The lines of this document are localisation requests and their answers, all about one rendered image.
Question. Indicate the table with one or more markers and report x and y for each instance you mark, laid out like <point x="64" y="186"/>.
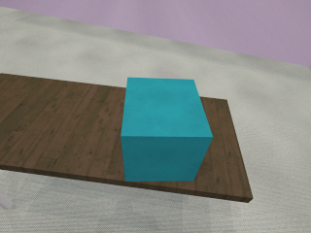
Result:
<point x="72" y="130"/>

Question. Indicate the carton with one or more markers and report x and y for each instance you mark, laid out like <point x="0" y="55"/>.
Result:
<point x="165" y="133"/>

